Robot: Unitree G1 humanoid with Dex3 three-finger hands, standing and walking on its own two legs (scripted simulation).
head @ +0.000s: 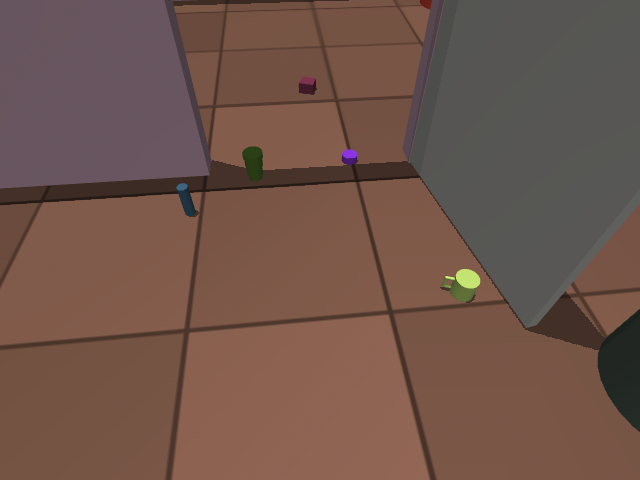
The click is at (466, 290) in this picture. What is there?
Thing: mug
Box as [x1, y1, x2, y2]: [442, 269, 479, 301]
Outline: 445,276 442,286 449,287 452,296 461,301 469,300 479,283 479,278 477,274 468,269 459,270 454,277
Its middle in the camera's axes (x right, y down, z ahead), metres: +0.51 +0.17 +1.46
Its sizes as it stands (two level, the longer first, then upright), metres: 0.119 0.085 0.087
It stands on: the floor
